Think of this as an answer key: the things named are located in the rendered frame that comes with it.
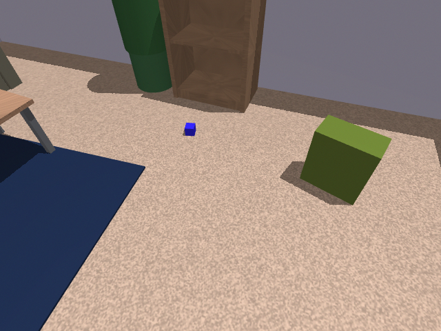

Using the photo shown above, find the sofa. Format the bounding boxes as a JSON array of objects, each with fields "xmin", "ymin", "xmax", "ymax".
[{"xmin": 0, "ymin": 47, "xmax": 22, "ymax": 91}]

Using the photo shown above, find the potted plant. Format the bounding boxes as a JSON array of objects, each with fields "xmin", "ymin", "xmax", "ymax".
[{"xmin": 112, "ymin": 0, "xmax": 172, "ymax": 92}]

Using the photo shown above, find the bookshelf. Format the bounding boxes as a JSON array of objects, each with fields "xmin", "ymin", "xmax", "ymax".
[{"xmin": 158, "ymin": 0, "xmax": 266, "ymax": 113}]

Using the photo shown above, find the coffee table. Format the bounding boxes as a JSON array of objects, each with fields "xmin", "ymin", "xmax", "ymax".
[{"xmin": 0, "ymin": 89, "xmax": 56, "ymax": 154}]

